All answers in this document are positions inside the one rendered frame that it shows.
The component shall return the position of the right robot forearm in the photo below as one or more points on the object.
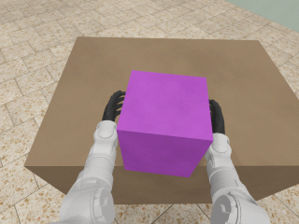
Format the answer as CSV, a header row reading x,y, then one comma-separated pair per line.
x,y
221,172

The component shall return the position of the left robot forearm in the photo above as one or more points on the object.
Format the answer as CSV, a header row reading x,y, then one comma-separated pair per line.
x,y
100,162

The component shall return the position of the left robot upper arm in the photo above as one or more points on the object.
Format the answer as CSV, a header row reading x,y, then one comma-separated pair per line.
x,y
93,205

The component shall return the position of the carton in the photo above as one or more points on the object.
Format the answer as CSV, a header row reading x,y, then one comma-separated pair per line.
x,y
165,123

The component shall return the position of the robot right hand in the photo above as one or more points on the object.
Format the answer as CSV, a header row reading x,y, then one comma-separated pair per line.
x,y
217,120

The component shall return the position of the right robot upper arm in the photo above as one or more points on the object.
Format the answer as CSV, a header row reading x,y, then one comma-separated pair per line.
x,y
230,209

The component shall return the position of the robot left hand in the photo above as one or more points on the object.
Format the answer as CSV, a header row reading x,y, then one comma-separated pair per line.
x,y
111,112

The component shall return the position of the pedestal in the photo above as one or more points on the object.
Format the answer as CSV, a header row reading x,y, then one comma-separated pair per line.
x,y
259,109

